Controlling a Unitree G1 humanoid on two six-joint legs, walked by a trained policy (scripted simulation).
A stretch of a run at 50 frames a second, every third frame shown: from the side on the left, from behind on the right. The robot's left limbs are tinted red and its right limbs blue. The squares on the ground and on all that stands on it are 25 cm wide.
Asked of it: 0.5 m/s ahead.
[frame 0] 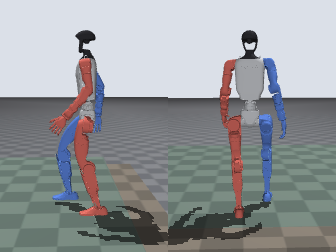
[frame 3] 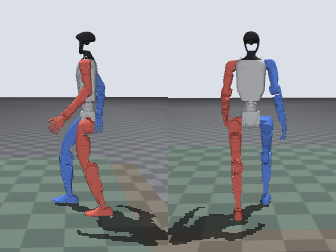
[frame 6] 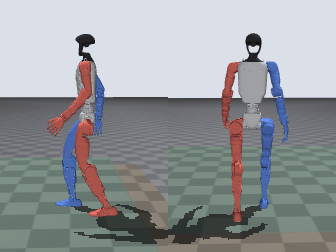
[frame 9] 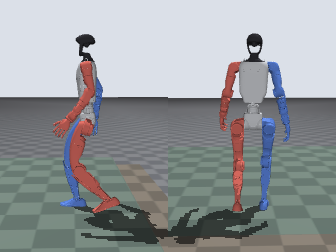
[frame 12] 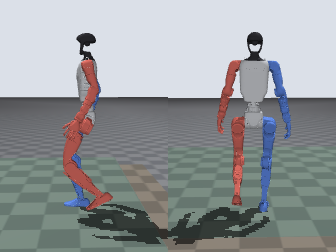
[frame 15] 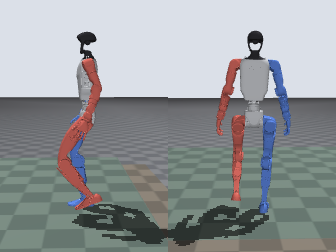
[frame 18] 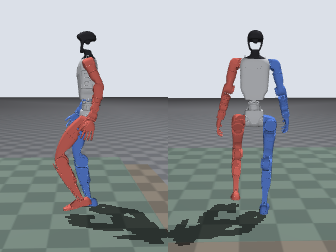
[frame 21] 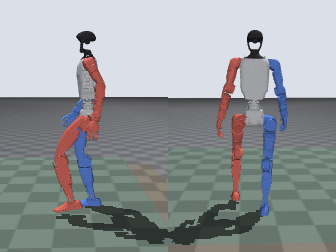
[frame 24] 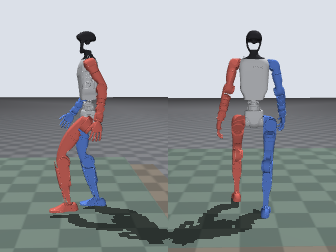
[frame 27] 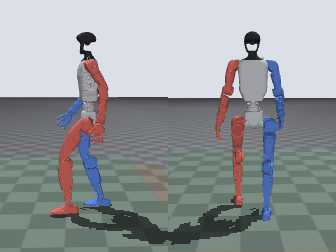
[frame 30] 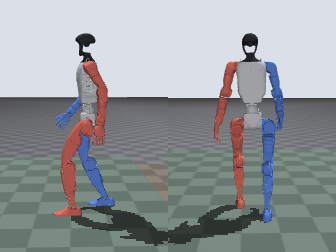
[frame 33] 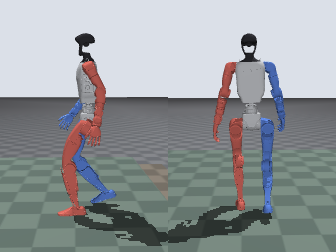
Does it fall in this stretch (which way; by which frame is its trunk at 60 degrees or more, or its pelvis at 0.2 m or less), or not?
no
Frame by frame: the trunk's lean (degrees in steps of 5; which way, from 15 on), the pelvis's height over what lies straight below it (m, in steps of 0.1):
0: 0, 0.8
3: 0, 0.8
6: 0, 0.8
9: 0, 0.8
12: 0, 0.8
15: 0, 0.8
18: 0, 0.8
21: 0, 0.8
24: 0, 0.8
27: 0, 0.8
30: 5, 0.8
33: 5, 0.8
